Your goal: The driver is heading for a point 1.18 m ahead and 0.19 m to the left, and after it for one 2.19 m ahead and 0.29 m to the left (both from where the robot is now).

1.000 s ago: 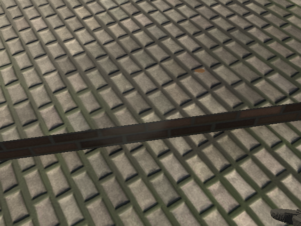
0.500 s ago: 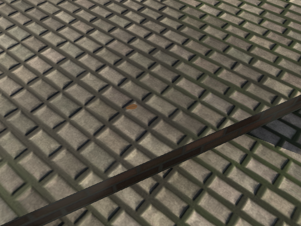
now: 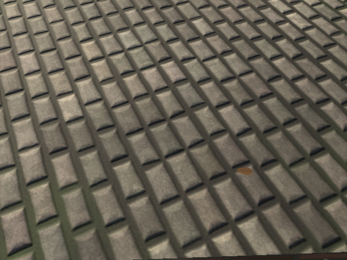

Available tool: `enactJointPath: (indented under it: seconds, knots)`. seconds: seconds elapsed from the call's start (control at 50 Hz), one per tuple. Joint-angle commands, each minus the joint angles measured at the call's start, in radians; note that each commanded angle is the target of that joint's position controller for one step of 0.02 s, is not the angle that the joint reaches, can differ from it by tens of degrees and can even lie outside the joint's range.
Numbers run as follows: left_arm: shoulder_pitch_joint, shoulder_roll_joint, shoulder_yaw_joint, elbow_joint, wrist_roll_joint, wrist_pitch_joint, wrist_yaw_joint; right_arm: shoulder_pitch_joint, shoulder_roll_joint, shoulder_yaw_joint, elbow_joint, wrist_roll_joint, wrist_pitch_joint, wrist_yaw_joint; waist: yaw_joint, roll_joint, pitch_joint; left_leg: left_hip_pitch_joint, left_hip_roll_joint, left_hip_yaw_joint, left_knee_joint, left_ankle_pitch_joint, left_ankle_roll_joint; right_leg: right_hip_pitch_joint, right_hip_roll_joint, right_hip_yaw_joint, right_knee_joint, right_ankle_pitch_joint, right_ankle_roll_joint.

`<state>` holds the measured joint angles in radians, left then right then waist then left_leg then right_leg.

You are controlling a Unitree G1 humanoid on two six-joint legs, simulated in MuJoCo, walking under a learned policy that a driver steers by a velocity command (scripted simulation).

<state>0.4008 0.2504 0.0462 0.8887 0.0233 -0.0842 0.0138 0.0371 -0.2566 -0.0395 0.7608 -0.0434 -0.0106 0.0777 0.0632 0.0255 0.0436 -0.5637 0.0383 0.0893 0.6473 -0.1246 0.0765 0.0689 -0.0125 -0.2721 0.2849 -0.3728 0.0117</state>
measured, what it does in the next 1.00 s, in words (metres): climbs, turning left: left foot, then right foot 0.16 m higher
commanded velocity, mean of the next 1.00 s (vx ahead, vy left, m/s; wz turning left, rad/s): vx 0.50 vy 0.00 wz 0.29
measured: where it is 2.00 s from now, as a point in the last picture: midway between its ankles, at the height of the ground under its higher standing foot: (152, 79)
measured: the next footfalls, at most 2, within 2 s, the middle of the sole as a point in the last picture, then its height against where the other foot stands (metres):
left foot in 0.06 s outside the picture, level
right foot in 0.68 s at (200, 214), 0.16 m higher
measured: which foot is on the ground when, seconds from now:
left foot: up 0.00-0.04, down 0.06-0.70, up 0.72-1.00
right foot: down 0.00-0.06, up 0.08-0.66, down 0.68-1.00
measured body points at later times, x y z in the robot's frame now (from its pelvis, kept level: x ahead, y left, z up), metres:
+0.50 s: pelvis +0.24 +0.03 +0.01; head +0.25 +0.05 +0.46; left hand +0.37 +0.30 -0.08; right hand +0.29 -0.23 -0.12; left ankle +0.13 +0.07 -0.73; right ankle +0.29 -0.07 -0.46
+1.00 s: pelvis +0.56 +0.03 +0.15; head +0.57 +0.03 +0.60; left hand +0.47 +0.23 +0.01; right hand +0.81 -0.11 +0.07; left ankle +0.64 +0.24 -0.41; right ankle +0.52 -0.03 -0.57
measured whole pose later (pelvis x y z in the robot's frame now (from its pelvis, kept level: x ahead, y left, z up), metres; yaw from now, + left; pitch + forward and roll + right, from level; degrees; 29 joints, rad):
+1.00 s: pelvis +0.56 +0.03 +0.15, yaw +16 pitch +4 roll -1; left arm 0.43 0.17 -0.01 1.02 0.10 -0.14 -0.05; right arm 0.11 -0.21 0.02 0.68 -0.04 -0.08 0.08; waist 0.03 0.02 -0.08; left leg -1.09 0.02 -0.15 1.48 0.06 0.10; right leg -0.26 0.09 -0.10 0.55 -0.37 -0.11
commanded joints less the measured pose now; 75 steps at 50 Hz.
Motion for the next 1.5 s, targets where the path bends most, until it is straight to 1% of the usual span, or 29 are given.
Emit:
enactJointPath:
  seconds: [0.02,0.04,0.08,0.1,0.14,0.3,0.42,0.5,0.58,0.66,0.68,0.7,0.72,0.74,0.76,0.78,0.84,0.94,1.02,1.1,1.18,1.24,1.26,1.3,1.32,1.34,1.36,1.42,1.5]
  knots:
    - [-0.026,0.183,0.041,-0.049,-0.004,0.007,0.008,0.146,-0.069,-0.021,-0.017,-0.006,-0.012,-0.022,-0.109,-0.130,-0.108,0.247,-0.111,0.073,-0.011,-0.093,0.072,-0.029,-0.251,0.030,0.283,1.109,-0.113]
    - [-0.048,0.189,0.039,-0.068,-0.008,0.016,0.005,0.297,-0.102,-0.039,0.031,-0.013,-0.020,-0.037,-0.175,-0.078,-0.187,0.437,-0.140,0.048,-0.082,-0.066,0.102,-0.127,-0.225,0.015,0.515,1.007,-0.087]
    - [-0.007,0.054,0.006,-0.166,0.003,0.012,-0.007,0.305,-0.330,-0.096,0.005,-0.004,-0.016,-0.061,-0.108,0.297,-0.299,0.833,0.300,-0.692,-0.256,0.128,0.301,-0.732,0.026,0.092,1.141,-0.177,0.024]
    - [-0.075,0.137,0.015,-0.164,0.021,0.010,-0.006,0.328,-0.303,-0.099,-0.011,0.027,-0.002,-0.061,-0.168,0.072,-0.320,0.792,0.299,-0.721,-0.328,0.135,0.323,-0.777,-0.007,0.284,1.168,-0.112,0.017]
    - [-0.114,0.116,0.006,-0.162,0.005,0.000,-0.005,0.223,-0.183,-0.067,-0.008,0.039,-0.002,-0.072,-0.090,-0.032,-0.086,0.531,0.217,-0.501,-0.369,0.192,0.259,-0.745,-0.091,0.298,1.008,0.033,0.012]
    - [-0.141,0.043,-0.012,-0.189,0.034,0.074,-0.015,0.251,-0.154,-0.056,-0.020,0.024,-0.035,-0.081,-0.045,0.062,-0.149,0.429,0.081,-0.356,-0.327,0.480,0.211,-0.724,-0.063,0.224,1.068,0.069,0.055]
    - [-0.396,0.026,-0.015,-0.306,0.042,0.079,0.002,0.519,-0.143,-0.044,0.056,0.017,-0.054,-0.103,-0.154,0.043,-0.011,0.733,0.183,-0.591,-0.362,0.038,0.294,-1.405,-0.069,0.246,1.580,-0.114,0.007]
    - [-0.610,-0.060,-0.067,-0.454,0.032,0.065,0.016,0.592,-0.133,-0.027,0.120,0.000,-0.083,-0.107,-0.153,0.012,0.087,0.779,0.249,-0.547,-0.377,0.022,0.224,-1.793,-0.043,0.297,1.906,-0.344,-0.074]
    - [-0.613,-0.074,-0.111,-0.555,0.032,0.094,-0.004,0.511,-0.107,-0.002,0.161,0.043,-0.059,-0.110,-0.082,-0.025,0.059,0.336,0.134,-0.351,-0.679,0.162,0.142,-1.194,-0.059,0.160,1.340,-0.170,-0.102]
    - [-0.172,0.001,-0.048,-0.394,0.009,0.111,-0.010,0.415,-0.250,-0.041,0.109,0.077,-0.066,-0.105,0.100,0.112,-0.291,0.407,0.157,-0.189,-0.292,1.478,0.103,-0.405,0.086,0.134,1.036,-0.107,-0.146]
    - [-0.042,0.038,-0.025,-0.356,0.002,0.099,-0.010,0.391,-0.273,-0.057,0.113,0.081,-0.071,-0.100,0.170,0.127,-0.355,0.476,0.155,-0.179,-0.046,1.552,0.082,-0.310,0.103,0.182,0.859,-0.128,-0.160]
    - [0.080,0.150,0.018,-0.309,0.032,0.083,-0.013,0.399,-0.215,-0.052,0.103,0.069,-0.083,-0.092,0.191,-0.055,-0.407,0.394,0.075,-0.185,0.363,1.135,0.055,-0.206,-0.031,0.505,0.656,-0.365,-0.220]
    - [0.121,0.246,0.037,-0.229,0.015,0.100,-0.002,0.370,-0.078,-0.035,0.049,0.049,-0.096,-0.044,0.145,-0.435,-0.393,0.073,-0.220,-0.205,0.777,-0.049,-0.004,-0.151,-0.231,1.108,0.161,-0.372,-0.313]
    - [-0.007,0.207,0.042,-0.241,-0.006,0.104,0.005,0.416,-0.031,-0.032,0.026,-0.011,-0.100,-0.027,0.053,-0.292,-0.384,-0.092,-0.215,-0.365,1.074,-0.094,0.012,-0.171,-0.298,1.408,0.042,-0.425,-0.316]
    - [-0.114,0.137,0.027,-0.223,-0.018,0.094,0.007,0.338,-0.018,-0.025,-0.016,-0.008,-0.099,-0.027,-0.007,-0.172,-0.207,-0.205,-0.165,-0.283,1.179,-0.084,0.023,-0.302,-0.279,1.289,0.076,-0.451,-0.311]
    - [-0.011,0.032,-0.037,-0.158,0.040,0.023,-0.067,0.234,-0.034,0.001,-0.021,0.016,-0.082,0.017,0.092,-0.059,0.090,-0.421,-0.213,-0.504,1.345,0.086,0.084,-0.523,-0.190,1.086,0.146,-0.466,-0.352]
    - [-0.178,-0.119,-0.058,0.007,0.053,-0.021,-0.077,0.308,0.055,0.054,-0.044,-0.027,-0.054,0.009,-0.131,0.007,-0.046,-0.522,-0.120,-0.448,1.345,0.145,0.164,-0.567,-0.185,0.800,0.117,-0.199,-0.292]
    - [-0.221,-0.029,-0.051,0.027,0.078,-0.093,-0.067,0.149,-0.049,0.034,-0.110,-0.005,-0.075,0.006,-0.152,-0.052,-0.116,-0.281,-0.004,-0.176,0.930,0.223,0.045,-0.684,-0.029,0.318,0.015,0.196,-0.115]
    - [0.127,0.058,-0.028,0.072,0.062,-0.082,-0.058,-0.067,-0.019,0.036,-0.153,0.007,-0.085,-0.005,0.010,-0.099,-0.099,-0.500,-0.013,-0.133,0.569,0.181,-0.059,-0.160,-0.096,0.374,0.030,0.593,-0.138]
    - [0.154,0.050,-0.031,0.053,0.029,-0.070,-0.103,-0.190,0.012,0.029,-0.182,-0.018,-0.048,0.006,0.004,-0.120,-0.018,-0.345,-0.006,-0.076,0.197,0.267,-0.047,-0.106,-0.145,0.359,-0.077,0.634,-0.174]
    - [0.231,0.110,-0.015,0.099,0.019,-0.064,-0.101,-0.269,-0.023,0.002,-0.213,0.009,-0.045,0.002,-0.021,-0.122,0.011,-0.186,-0.081,-0.007,-0.073,0.166,-0.026,0.050,-0.171,0.326,-0.039,1.016,-0.116]
    - [0.154,0.190,0.010,0.100,0.033,-0.052,-0.088,-0.042,-0.090,-0.028,-0.142,0.030,-0.063,-0.027,-0.143,-0.126,-0.066,0.130,-0.112,-0.019,-0.140,0.199,0.023,0.027,-0.190,0.302,0.176,1.432,-0.027]
    - [0.091,0.176,0.004,0.068,0.046,-0.054,-0.088,0.223,-0.115,-0.037,-0.061,0.047,-0.073,-0.049,-0.219,-0.104,-0.240,0.527,-0.068,-0.078,-0.015,0.254,0.086,-0.143,-0.171,0.310,0.355,1.399,0.022]
    - [0.249,-0.002,-0.063,0.042,0.062,-0.064,-0.098,0.580,-0.122,-0.040,0.051,0.003,-0.078,-0.053,-0.256,0.252,-0.608,1.349,0.345,-0.707,-0.069,0.425,0.469,-0.826,0.142,0.357,1.065,-0.201,0.132]
    - [-0.039,0.092,-0.017,-0.024,0.005,-0.051,-0.110,0.662,-0.124,-0.058,0.103,-0.028,-0.086,-0.069,-0.341,0.079,-0.344,1.109,0.277,-0.697,-0.227,0.216,0.309,-0.960,0.102,0.423,1.216,-0.110,0.054]
    - [-0.101,0.100,-0.011,-0.055,0.000,-0.057,-0.094,0.466,-0.160,-0.070,0.093,-0.010,-0.096,-0.068,-0.238,0.067,-0.118,0.811,0.267,-0.576,-0.299,0.110,0.255,-1.009,0.027,0.413,1.211,-0.035,-0.003]
    - [-0.200,0.105,-0.007,-0.137,-0.088,-0.071,-0.043,0.228,-0.087,-0.031,0.007,0.067,-0.087,-0.077,-0.133,0.009,-0.110,0.583,0.275,-0.544,-0.375,0.223,0.244,-0.884,0.003,0.375,1.202,0.028,-0.038]
    - [-0.056,0.048,-0.010,-0.119,-0.061,-0.042,-0.016,0.139,-0.015,0.002,0.009,0.047,-0.097,-0.059,0.005,0.003,-0.101,0.336,0.179,-0.362,-0.476,0.124,0.204,-0.767,-0.094,0.366,1.113,0.084,-0.056]
    - [-0.187,0.029,-0.021,-0.181,-0.022,-0.019,-0.005,0.211,-0.093,-0.012,0.046,0.040,-0.110,-0.063,-0.006,-0.022,-0.029,0.144,0.091,-0.186,-0.517,0.241,0.172,-0.733,-0.127,0.301,0.772,0.327,-0.015]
